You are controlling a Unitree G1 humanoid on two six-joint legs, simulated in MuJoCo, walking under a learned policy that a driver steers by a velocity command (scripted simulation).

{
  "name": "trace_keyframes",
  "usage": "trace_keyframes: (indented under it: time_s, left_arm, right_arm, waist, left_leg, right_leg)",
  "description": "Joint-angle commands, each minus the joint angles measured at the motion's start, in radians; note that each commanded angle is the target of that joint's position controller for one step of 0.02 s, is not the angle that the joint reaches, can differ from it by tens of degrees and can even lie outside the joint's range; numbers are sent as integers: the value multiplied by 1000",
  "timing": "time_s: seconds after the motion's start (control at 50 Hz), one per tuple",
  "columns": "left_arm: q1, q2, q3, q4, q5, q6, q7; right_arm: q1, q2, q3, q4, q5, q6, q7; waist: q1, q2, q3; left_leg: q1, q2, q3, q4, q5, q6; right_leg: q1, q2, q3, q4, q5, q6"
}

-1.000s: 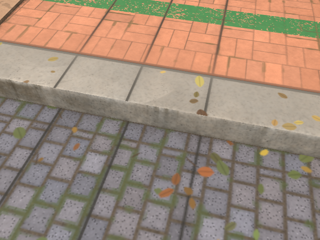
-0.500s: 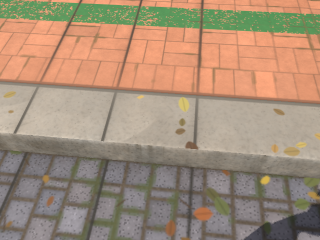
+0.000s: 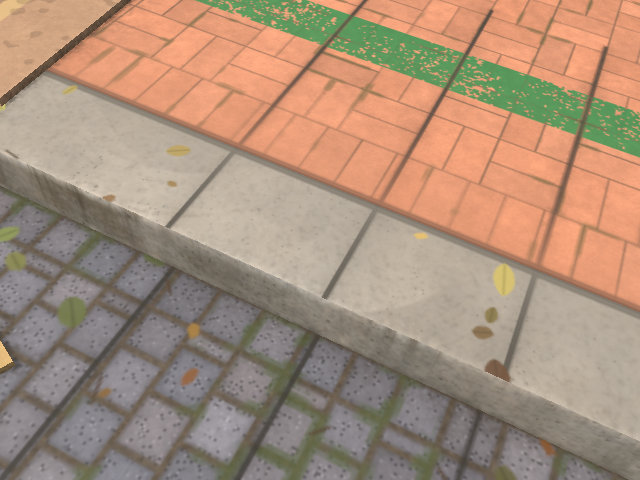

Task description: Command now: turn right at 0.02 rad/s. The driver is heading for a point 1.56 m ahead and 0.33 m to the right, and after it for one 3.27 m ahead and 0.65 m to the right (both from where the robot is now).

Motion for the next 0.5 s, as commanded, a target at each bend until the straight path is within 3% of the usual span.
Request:
trace_keyframes:
  time_s: [0.02,0.08,0.1,0.16,0.24,0.3,0.36,0.38,0.4,0.42,0.44,0.46,0.48,0.5]
  left_arm:
    - [31,25,-3,-25,-1,-9,-9]
    - [-15,93,12,-61,-13,-16,-20]
    - [-19,107,16,-70,-17,-18,-21]
    - [1,94,18,-81,-17,-21,-27]
    - [38,66,16,-89,-18,-18,-42]
    - [60,66,19,-102,-23,-11,-62]
    - [132,71,29,-98,-25,-3,-81]
    - [169,106,46,-91,-18,-2,-71]
    - [207,238,79,-103,-7,-5,-51]
    - [183,283,78,-143,35,-23,-52]
    - [183,228,64,-153,49,-41,-57]
    - [137,195,53,-150,36,-51,-53]
    - [90,163,44,-155,13,-50,-47]
    - [61,135,31,-161,-3,-44,-40]
  right_arm:
    - [-3,-51,-2,-35,-24,-13,1]
    - [-2,-153,-33,-13,-30,-7,1]
    - [-2,-167,-40,-10,-26,-3,-1]
    - [-17,-150,-44,-6,-13,0,-9]
    - [-67,-138,-51,-15,-11,2,-11]
    - [-80,-150,-62,-17,-1,7,-8]
    - [-100,-160,-73,-12,29,9,-6]
    - [-49,-136,-72,9,31,6,-1]
    - [-49,-87,-59,-16,-6,0,8]
    - [-147,-72,-49,-74,-24,-13,9]
    - [-175,-116,-58,-65,-8,-20,12]
    - [-154,-131,-64,-46,11,-19,12]
    - [-126,-129,-65,-19,9,-15,5]
    - [-111,-137,-68,-9,3,-9,-1]
  waist:
    - [-17,167,-128]
    - [-56,194,-52]
    - [-63,184,-41]
    - [-58,138,-47]
    - [-31,132,-95]
    - [-17,150,-127]
    - [36,159,-143]
    - [43,94,-133]
    - [22,-186,-131]
    - [40,-277,-157]
    - [76,-133,-206]
    - [38,-80,-172]
    - [16,-34,-159]
    - [3,-49,-152]
  left_leg:
    - [120,234,-106,-105,260,93]
    - [102,285,-141,-134,140,134]
    - [131,314,-165,-134,136,154]
    - [214,381,-192,-117,222,187]
    - [232,382,-94,-87,392,179]
    - [239,385,-20,-51,460,154]
    - [190,361,77,55,379,72]
    - [96,306,140,168,222,-3]
    - [-206,182,234,460,-192,-110]
    - [-439,37,121,684,-520,-152]
    - [-453,70,21,790,-489,-144]
    - [-467,93,12,798,-395,-133]
    - [-467,111,13,766,-322,-138]
    - [-443,121,15,752,-272,-147]
  right_leg:
    - [88,-55,-4,-168,47,11]
    - [84,-42,-38,-205,-37,2]
    - [48,-45,-35,-192,-68,-2]
    - [-25,-69,-25,-144,-129,-10]
    - [32,-67,-76,-178,-140,-24]
    - [112,-45,-119,-287,-107,-49]
    - [270,-1,-171,-542,80,-111]
    - [376,4,-108,-647,215,-155]
    - [574,-227,234,-699,594,-263]
    - [606,-401,477,-686,838,-460]
    - [616,-371,403,-694,791,-469]
    - [602,-308,305,-676,744,-406]
    - [589,-256,242,-664,704,-351]
    - [568,-234,208,-666,715,-327]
